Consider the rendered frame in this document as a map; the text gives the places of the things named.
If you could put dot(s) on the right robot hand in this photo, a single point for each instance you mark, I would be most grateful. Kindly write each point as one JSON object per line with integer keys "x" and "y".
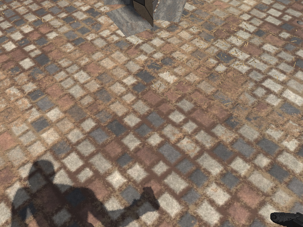
{"x": 287, "y": 219}

